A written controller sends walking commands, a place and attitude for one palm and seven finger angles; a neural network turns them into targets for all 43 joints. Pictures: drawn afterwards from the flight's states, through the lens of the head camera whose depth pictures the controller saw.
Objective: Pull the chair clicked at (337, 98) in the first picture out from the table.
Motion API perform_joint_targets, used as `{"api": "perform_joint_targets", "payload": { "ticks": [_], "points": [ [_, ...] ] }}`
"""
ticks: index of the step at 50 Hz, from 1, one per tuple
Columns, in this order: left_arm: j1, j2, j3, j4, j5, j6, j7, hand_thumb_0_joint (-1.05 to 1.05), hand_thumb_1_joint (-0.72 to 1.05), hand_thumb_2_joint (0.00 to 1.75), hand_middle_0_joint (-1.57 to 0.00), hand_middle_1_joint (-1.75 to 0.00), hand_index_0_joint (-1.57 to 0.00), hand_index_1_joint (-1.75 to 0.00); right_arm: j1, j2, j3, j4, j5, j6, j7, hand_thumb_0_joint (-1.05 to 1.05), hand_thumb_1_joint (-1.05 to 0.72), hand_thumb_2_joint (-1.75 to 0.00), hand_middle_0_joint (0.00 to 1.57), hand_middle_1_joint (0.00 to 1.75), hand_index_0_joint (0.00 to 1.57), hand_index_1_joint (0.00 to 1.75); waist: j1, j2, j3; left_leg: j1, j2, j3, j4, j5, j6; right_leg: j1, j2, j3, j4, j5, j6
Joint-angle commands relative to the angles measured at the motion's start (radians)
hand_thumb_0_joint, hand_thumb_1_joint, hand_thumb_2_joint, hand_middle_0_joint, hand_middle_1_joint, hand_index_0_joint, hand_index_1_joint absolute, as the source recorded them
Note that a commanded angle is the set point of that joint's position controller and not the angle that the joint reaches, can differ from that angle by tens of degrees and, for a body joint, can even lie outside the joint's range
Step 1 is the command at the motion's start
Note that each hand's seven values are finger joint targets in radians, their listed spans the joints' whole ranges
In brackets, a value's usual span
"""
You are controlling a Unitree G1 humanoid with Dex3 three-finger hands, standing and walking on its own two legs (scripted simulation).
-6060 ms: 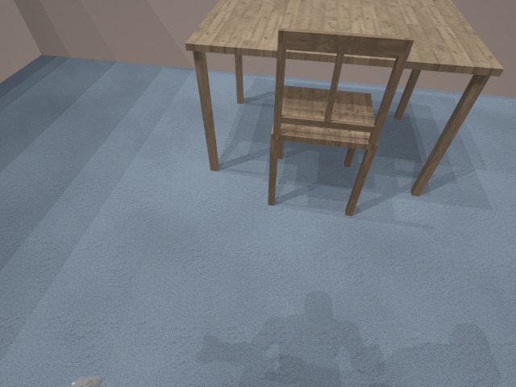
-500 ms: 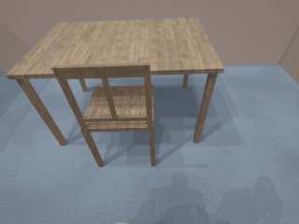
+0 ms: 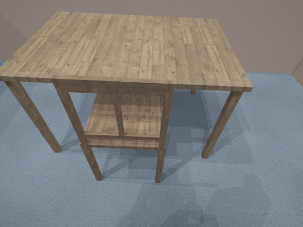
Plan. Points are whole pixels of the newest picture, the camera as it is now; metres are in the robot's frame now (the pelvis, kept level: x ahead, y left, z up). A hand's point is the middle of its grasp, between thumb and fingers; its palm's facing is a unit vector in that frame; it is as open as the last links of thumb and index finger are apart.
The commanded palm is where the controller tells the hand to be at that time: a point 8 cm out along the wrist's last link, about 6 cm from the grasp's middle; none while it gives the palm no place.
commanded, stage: take the last steps up to it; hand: left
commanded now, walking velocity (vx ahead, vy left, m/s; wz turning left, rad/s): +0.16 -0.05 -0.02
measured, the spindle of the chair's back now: (118, 115) +0.54 +0.18 -0.10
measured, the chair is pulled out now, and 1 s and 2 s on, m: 0.00 0.00 0.00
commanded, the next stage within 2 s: come to a stop and stand still in 0.02 s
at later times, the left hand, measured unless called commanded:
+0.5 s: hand out of the picture +0.14 +0.18 -0.16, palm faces +0.04 -0.97 -0.25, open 7.3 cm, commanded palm none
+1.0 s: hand out of the picture +0.04 +0.24 -0.17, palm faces +0.05 -0.97 -0.24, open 7.4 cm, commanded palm none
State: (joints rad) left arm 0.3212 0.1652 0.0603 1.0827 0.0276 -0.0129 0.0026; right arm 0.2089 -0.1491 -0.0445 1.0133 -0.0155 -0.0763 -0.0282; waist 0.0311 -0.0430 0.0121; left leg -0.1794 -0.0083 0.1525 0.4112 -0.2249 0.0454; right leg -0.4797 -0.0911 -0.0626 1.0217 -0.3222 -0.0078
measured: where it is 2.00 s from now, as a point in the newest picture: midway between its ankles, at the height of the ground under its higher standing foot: outside the picture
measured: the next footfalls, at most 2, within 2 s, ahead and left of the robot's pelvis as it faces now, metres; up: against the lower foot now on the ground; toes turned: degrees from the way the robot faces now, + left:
right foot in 0.18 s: +0.17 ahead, -0.10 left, +0.00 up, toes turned +5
left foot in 0.58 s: +0.10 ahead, +0.13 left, +0.00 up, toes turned +3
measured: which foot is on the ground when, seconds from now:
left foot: down 0.00-0.20, up 0.22-0.56, down 0.58-1.00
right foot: up 0.00-0.16, down 0.18-1.00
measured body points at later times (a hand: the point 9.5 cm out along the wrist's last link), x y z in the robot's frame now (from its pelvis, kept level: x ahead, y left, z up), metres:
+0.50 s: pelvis +0.07 -0.01 +0.00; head +0.10 -0.02 +0.45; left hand +0.14 +0.23 -0.14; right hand +0.10 -0.24 -0.17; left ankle +0.05 +0.12 -0.70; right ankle +0.12 -0.12 -0.74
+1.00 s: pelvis +0.06 +0.05 -0.01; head +0.06 +0.03 +0.44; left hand +0.04 +0.29 -0.15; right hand +0.12 -0.18 -0.16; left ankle +0.06 +0.13 -0.74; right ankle +0.13 -0.10 -0.74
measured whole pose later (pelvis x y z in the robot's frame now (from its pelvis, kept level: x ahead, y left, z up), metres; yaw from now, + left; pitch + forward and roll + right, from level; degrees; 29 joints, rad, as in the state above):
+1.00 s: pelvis +0.06 +0.05 -0.01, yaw +0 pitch -1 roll +1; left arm 0.37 0.17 0.00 1.01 0.02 0.02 0.02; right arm 0.27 -0.20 -0.01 0.96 -0.02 0.01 -0.01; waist 0.02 0.03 0.02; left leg -0.21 -0.06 0.06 0.50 -0.27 0.07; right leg -0.31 -0.04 0.11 0.51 -0.19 0.02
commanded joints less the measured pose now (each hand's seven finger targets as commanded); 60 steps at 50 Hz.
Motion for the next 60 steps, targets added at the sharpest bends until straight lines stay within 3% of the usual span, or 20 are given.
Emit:
{"api": "perform_joint_targets", "payload": {
  "ticks": [1, 5, 7, 8, 9, 10, 11, 12, 15, 24, 25, 26, 27, 28, 29, 30, 33, 41, 53, 60],
  "points": [
    [0.039, 0.002, -0.007, -0.054, 0.002, -0.001, -0.006, 0.0, 0.9, 0.9, -0.2, -0.3, -0.2, -0.3, 0.084, -0.117, -0.016, -0.006, -0.005, 0.005, 0.007, 0.0, -0.9, -0.9, 0.2, 0.3, 0.2, 0.3, -0.016, 0.132, 0.073, -0.055, 0.276, -0.163, -0.218, 0.193, 0.15, 0.026, -0.018, 0.004, -0.176, 0.049, 0.014],
    [-0.015, 0.021, -0.002, -0.087, 0.002, -0.007, -0.008, 0.0, 0.9, 0.9, -0.2, -0.3, -0.2, -0.3, 0.074, -0.144, -0.025, 0.001, -0.013, 0.02, 0.009, 0.0, -0.9, -0.9, 0.2, 0.3, 0.2, 0.3, -0.016, 0.136, 0.078, -0.053, 0.287, -0.177, -0.149, 0.13, 0.142, 0.12, 0.013, -0.019, -0.333, 0.059, 0.002],
    [0.029, 0.04, -0.002, -0.069, 0.003, -0.019, -0.002, 0.0, 0.9, 0.9, -0.2, -0.3, -0.2, -0.3, 0.072, -0.125, -0.014, 0.015, -0.009, 0.028, 0.008, 0.0, -0.9, -0.9, 0.2, 0.3, 0.2, 0.3, 0.013, 0.069, 0.066, -0.095, 0.231, -0.139, -0.017, 0.164, 0.084, 0.272, 0.047, -0.042, -0.49, 0.177, 0.002],
    [0.076, 0.072, 0.001, -0.049, 0.004, -0.032, 0.006, 0.0, 0.9, 0.9, -0.2, -0.3, -0.2, -0.3, 0.086, -0.096, -0.003, 0.023, -0.004, 0.027, 0.006, 0.0, -0.9, -0.9, 0.2, 0.3, 0.2, 0.3, 0.03, -0.015, 0.037, -0.116, 0.16, -0.088, 0.104, 0.149, 0.026, 0.369, -0.005, 0.041, -0.57, 0.364, -0.004],
    [0.099, 0.134, 0.003, -0.037, 0.002, -0.045, 0.017, 0.0, 0.9, 0.9, -0.2, -0.3, -0.2, -0.3, 0.13, -0.053, 0.008, 0.023, 0.005, 0.026, 0.006, 0.0, -0.9, -0.9, 0.2, 0.3, 0.2, 0.3, 0.008, -0.142, -0.032, -0.193, 0.072, -0.053, 0.222, -0.032, -0.028, 0.473, -0.169, 0.251, -0.591, 0.709, -0.064],
    [0.096, 0.171, 0.0, -0.036, -0.011, -0.046, 0.02, 0.0, 0.9, 0.9, -0.2, -0.3, -0.2, -0.3, 0.159, -0.055, 0.009, 0.031, 0.011, 0.037, 0.0, 0.0, -0.9, -0.9, 0.2, 0.3, 0.2, 0.3, -0.01, -0.122, -0.08, -0.15, 0.034, -0.063, 0.316, -0.313, -0.061, 0.469, -0.285, 0.292, -0.625, 0.993, -0.157],
    [0.056, 0.191, 0.003, -0.039, -0.013, -0.047, 0.025, 0.0, 0.9, 0.9, -0.2, -0.3, -0.2, -0.3, 0.162, -0.058, 0.005, 0.038, 0.014, 0.057, -0.006, 0.0, -0.9, -0.9, 0.2, 0.3, 0.2, 0.3, -0.015, -0.213, -0.125, -0.131, 0.045, -0.111, 0.399, -0.398, -0.066, 0.451, -0.297, 0.306, -0.628, 1.126, -0.19],
    [0.013, 0.174, -0.002, -0.046, -0.013, -0.039, 0.033, 0.0, 0.9, 0.9, -0.2, -0.3, -0.2, -0.3, 0.153, -0.069, -0.001, 0.041, 0.019, 0.07, -0.012, 0.0, -0.9, -0.9, 0.2, 0.3, 0.2, 0.3, -0.02, -0.201, -0.104, -0.133, 0.051, -0.14, 0.436, -0.402, -0.068, 0.42, -0.302, 0.28, -0.614, 1.184, -0.212],
    [-0.053, 0.174, 0.004, -0.064, -0.008, -0.013, 0.048, 0.0, 0.9, 0.9, -0.2, -0.3, -0.2, -0.3, 0.106, -0.054, -0.003, 0.05, 0.02, 0.097, -0.014, 0.0, -0.9, -0.9, 0.2, 0.3, 0.2, 0.3, -0.016, -0.033, -0.09, -0.163, 0.038, -0.158, 0.498, -0.343, -0.079, 0.4, -0.27, 0.208, -0.604, 1.062, -0.218],
    [-0.126, 0.185, 0.027, -0.111, 0.006, 0.023, 0.045, 0.0, 0.9, 0.9, -0.2, -0.3, -0.2, -0.3, 0.106, -0.052, -0.016, 0.003, 0.008, 0.113, 0.007, 0.0, -0.9, -0.9, 0.2, 0.3, 0.2, 0.3, -0.017, -0.139, -0.067, -0.124, 0.025, -0.12, 0.367, -0.211, -0.085, 0.271, -0.198, 0.17, -0.694, 0.442, -0.179],
    [-0.092, 0.22, 0.016, -0.137, 0.007, 0.008, 0.088, 0.0, 0.9, 0.9, -0.2, -0.3, -0.2, -0.3, 0.13, -0.123, -0.028, -0.082, 0.015, 0.087, 0.01, 0.0, -0.9, -0.9, 0.2, 0.3, 0.2, 0.3, -0.073, -0.025, -0.237, -0.151, 0.003, -0.084, 0.308, -0.271, -0.101, 0.483, -0.241, 0.277, -0.536, 0.876, -0.162],
    [-0.075, 0.241, 0.018, -0.177, 0.002, 0.013, 0.082, 0.0, 0.9, 0.9, -0.2, -0.3, -0.2, -0.3, 0.101, -0.084, -0.024, -0.114, 0.013, 0.087, 0.012, 0.0, -0.9, -0.9, 0.2, 0.3, 0.2, 0.3, -0.035, -0.007, -0.253, -0.109, 0.02, -0.101, 0.206, -0.195, -0.07, 0.414, -0.212, 0.212, -0.499, 0.551, -0.147],
    [-0.115, 0.217, 0.01, -0.181, -0.008, 0.021, 0.071, 0.0, 0.9, 0.9, -0.2, -0.3, -0.2, -0.3, 0.114, -0.09, -0.014, -0.124, 0.003, 0.086, 0.016, 0.0, -0.9, -0.9, 0.2, 0.3, 0.2, 0.3, -0.068, 0.075, -0.193, -0.031, 0.003, -0.069, 0.057, -0.081, -0.064, 0.3, -0.15, 0.152, -0.493, 0.258, -0.106],
    [-0.114, 0.178, 0.003, -0.187, -0.015, 0.029, 0.062, 0.0, 0.9, 0.9, -0.2, -0.3, -0.2, -0.3, 0.127, -0.106, -0.012, -0.129, -0.003, 0.083, 0.016, 0.0, -0.9, -0.9, 0.2, 0.3, 0.2, 0.3, -0.065, 0.12, -0.087, -0.043, 0.046, -0.128, 0.003, -0.063, -0.044, 0.188, -0.077, 0.088, -0.461, 0.047, -0.057],
    [-0.095, 0.13, -0.005, -0.193, -0.018, 0.038, 0.051, 0.0, 0.9, 0.9, -0.2, -0.3, -0.2, -0.3, 0.106, -0.16, -0.017, -0.153, -0.012, 0.083, 0.017, 0.0, -0.9, -0.9, 0.2, 0.3, 0.2, 0.3, -0.042, 0.206, -0.002, -0.148, 0.179, -0.286, -0.071, -0.084, 0.011, 0.136, 0.0, 0.024, -0.428, -0.071, -0.015],
    [-0.068, 0.105, -0.009, -0.203, -0.018, 0.037, 0.046, 0.0, 0.9, 0.9, -0.2, -0.3, -0.2, -0.3, 0.061, -0.191, -0.017, -0.184, -0.019, 0.088, 0.015, 0.0, -0.9, -0.9, 0.2, 0.3, 0.2, 0.3, -0.016, 0.162, 0.069, -0.272, 0.234, -0.323, -0.113, -0.147, 0.052, 0.17, 0.045, -0.004, -0.414, -0.041, -0.004],
    [-0.047, 0.105, -0.02, -0.193, -0.002, 0.046, 0.032, 0.0, 0.9, 0.9, -0.2, -0.3, -0.2, -0.3, -0.01, -0.175, -0.005, -0.198, -0.011, 0.082, 0.017, 0.0, -0.9, -0.9, 0.2, 0.3, 0.2, 0.3, -0.008, 0.207, 0.14, -0.328, 0.188, -0.32, -0.178, -0.243, 0.053, 0.201, 0.062, 0.015, -0.349, -0.005, -0.012],
    [0.01, 0.126, -0.032, -0.183, -0.002, 0.018, 0.024, 0.0, 0.9, 0.9, -0.2, -0.3, -0.2, -0.3, 0.04, -0.176, -0.001, -0.161, -0.004, 0.081, 0.022, 0.0, -0.9, -0.9, 0.2, 0.3, 0.2, 0.3, -0.031, 0.031, 0.106, -0.198, 0.092, -0.265, -0.118, -0.347, 0.015, 0.156, 0.045, 0.16, -0.569, -0.062, -0.028],
    [0.04, 0.096, -0.046, -0.107, -0.009, -0.006, 0.028, 0.0, 0.9, 0.9, -0.2, -0.3, -0.2, -0.3, 0.087, -0.147, 0.018, -0.064, 0.004, 0.053, 0.014, 0.0, -0.9, -0.9, 0.2, 0.3, 0.2, 0.3, -0.042, 0.041, 0.058, -0.086, 0.092, -0.257, -0.12, -0.177, 0.007, 0.178, 0.034, 0.21, -0.601, 0.083, -0.031],
    [0.041, 0.087, -0.048, -0.062, -0.016, -0.012, 0.035, 0.0, 0.9, 0.9, -0.2, -0.3, -0.2, -0.3, 0.111, -0.127, 0.03, -0.004, 0.009, 0.035, 0.003, 0.0, -0.9, -0.9, 0.2, 0.3, 0.2, 0.3, -0.037, 0.044, 0.006, -0.01, 0.093, -0.215, -0.068, 0.087, -0.001, 0.251, 0.014, 0.197, -0.576, 0.274, -0.025]
  ]
}}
